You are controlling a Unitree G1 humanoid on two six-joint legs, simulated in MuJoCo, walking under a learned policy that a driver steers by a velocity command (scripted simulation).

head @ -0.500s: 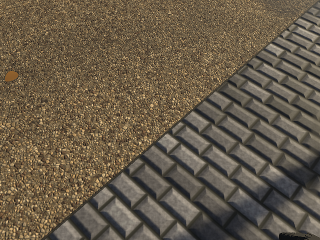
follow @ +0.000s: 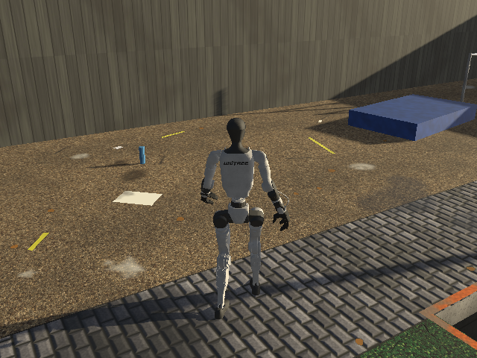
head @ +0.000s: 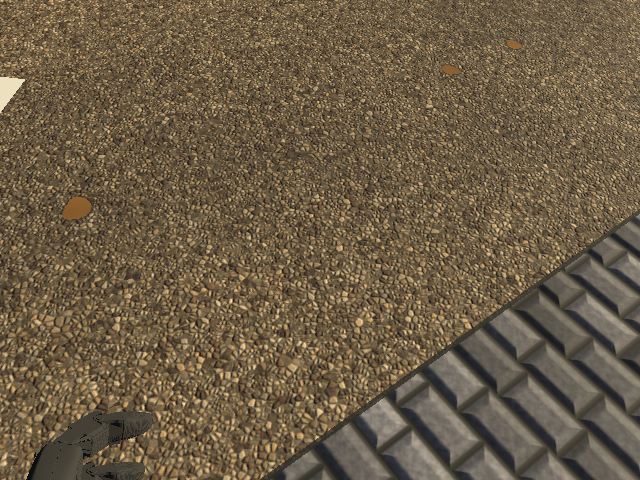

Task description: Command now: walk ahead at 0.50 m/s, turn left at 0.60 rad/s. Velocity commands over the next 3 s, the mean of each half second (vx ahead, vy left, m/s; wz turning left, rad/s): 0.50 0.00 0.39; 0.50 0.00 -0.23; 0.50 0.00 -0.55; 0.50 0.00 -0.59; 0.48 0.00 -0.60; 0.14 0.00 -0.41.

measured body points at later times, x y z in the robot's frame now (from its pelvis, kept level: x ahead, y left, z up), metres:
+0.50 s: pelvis +0.26 +0.05 +0.00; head +0.29 +0.06 +0.45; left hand +0.19 +0.33 -0.13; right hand +0.54 -0.13 -0.06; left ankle +0.35 +0.17 -0.73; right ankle +0.13 -0.13 -0.72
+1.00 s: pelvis +0.53 +0.08 +0.00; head +0.56 +0.08 +0.45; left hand +0.72 +0.32 -0.10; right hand +0.56 -0.21 -0.13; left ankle +0.35 +0.17 -0.72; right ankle +0.68 -0.03 -0.71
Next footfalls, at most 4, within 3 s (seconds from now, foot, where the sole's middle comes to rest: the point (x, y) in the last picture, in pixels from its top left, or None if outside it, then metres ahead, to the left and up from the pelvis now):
0.48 left None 0.39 0.18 -0.76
1.04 right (302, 373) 0.72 -0.02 -0.76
1.50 left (231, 268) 1.02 0.14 -0.76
2.02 right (368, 224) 1.15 -0.23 -0.76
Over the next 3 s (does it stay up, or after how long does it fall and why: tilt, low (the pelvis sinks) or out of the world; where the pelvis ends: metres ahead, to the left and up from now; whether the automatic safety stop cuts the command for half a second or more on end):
stays up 1.34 -0.31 0.01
